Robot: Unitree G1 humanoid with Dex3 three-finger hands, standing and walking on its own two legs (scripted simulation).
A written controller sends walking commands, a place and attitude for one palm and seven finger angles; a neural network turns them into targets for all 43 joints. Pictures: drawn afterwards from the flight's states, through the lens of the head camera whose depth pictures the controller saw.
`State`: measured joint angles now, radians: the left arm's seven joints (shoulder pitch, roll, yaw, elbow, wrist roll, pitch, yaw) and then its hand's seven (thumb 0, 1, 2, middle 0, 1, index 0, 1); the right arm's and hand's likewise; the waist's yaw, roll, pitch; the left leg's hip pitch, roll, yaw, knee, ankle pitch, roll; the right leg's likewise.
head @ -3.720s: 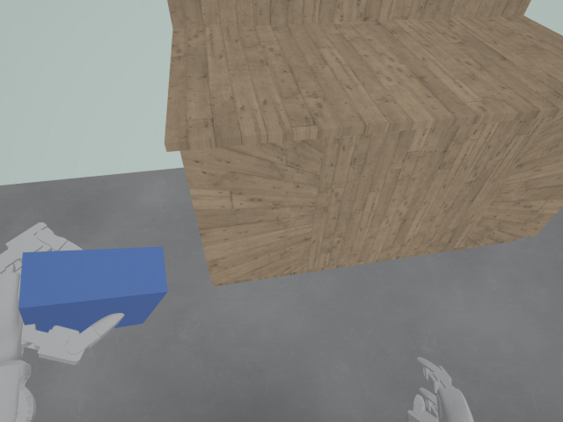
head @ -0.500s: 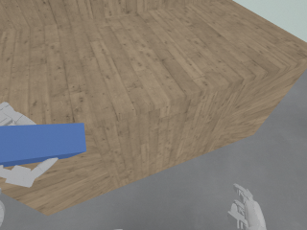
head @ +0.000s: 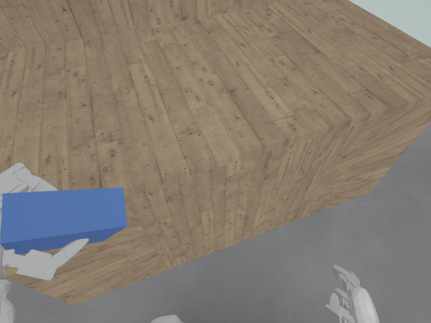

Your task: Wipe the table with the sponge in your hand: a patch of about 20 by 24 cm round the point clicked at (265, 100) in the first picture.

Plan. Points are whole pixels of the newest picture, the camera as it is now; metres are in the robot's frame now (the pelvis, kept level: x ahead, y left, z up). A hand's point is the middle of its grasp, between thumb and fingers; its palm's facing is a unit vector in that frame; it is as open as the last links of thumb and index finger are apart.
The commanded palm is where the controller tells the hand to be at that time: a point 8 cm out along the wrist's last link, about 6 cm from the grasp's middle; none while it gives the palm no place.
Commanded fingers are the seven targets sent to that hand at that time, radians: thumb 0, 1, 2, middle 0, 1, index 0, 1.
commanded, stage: come to a stop and stand still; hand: left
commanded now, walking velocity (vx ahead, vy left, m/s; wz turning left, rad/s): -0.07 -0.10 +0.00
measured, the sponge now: (81, 221) +0.23 +0.19 +0.15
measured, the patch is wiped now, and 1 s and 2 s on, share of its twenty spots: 0.00 0.00 0.00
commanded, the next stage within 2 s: look again from close up in 0.94 s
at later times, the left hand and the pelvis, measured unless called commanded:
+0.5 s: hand (26, 271) +0.16 +0.22 +0.16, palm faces +0.39 -0.84 -0.37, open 9.2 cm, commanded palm +0.11 +0.27 +0.18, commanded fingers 0.00 0.10 1.30 -1.20 -1.60 -1.20 -1.60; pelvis -0.05 -0.01 -0.01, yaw -1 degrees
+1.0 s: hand (17, 297) +0.13 +0.23 +0.16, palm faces +0.37 -0.85 -0.38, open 9.2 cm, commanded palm +0.09 +0.27 +0.18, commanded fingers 0.00 0.10 1.30 -1.20 -1.60 -1.20 -1.60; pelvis -0.08 -0.01 +0.00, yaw -2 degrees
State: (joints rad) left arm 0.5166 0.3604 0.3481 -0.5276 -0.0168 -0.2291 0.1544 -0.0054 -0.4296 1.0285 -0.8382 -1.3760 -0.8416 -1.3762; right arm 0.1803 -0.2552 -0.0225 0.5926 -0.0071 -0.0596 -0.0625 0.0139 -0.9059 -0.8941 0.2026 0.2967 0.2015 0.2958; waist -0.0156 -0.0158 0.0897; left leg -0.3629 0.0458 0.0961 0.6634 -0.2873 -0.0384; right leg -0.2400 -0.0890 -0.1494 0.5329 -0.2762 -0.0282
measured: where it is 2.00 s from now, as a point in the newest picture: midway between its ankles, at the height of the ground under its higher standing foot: outside the picture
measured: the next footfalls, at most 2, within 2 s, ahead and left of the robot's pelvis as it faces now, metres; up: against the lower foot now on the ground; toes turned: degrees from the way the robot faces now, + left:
left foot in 0.04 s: +0.02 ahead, +0.12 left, +0.00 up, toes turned -2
